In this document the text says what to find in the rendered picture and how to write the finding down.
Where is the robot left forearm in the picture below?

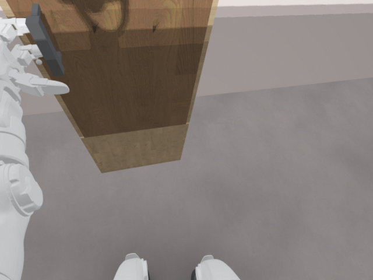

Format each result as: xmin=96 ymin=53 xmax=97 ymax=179
xmin=0 ymin=80 xmax=29 ymax=169

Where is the robot right shin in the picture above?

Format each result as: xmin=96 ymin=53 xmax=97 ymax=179
xmin=200 ymin=255 xmax=214 ymax=264

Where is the handle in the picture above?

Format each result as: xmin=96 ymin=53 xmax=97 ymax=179
xmin=25 ymin=3 xmax=64 ymax=76

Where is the robot right thigh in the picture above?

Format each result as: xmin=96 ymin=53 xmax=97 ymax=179
xmin=195 ymin=259 xmax=240 ymax=280

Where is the robot left hand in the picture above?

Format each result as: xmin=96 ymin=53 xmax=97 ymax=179
xmin=0 ymin=17 xmax=69 ymax=97

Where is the robot left upper arm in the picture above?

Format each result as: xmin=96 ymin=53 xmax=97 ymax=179
xmin=0 ymin=163 xmax=43 ymax=280

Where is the cupboard door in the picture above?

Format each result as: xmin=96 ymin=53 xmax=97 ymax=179
xmin=6 ymin=0 xmax=213 ymax=138

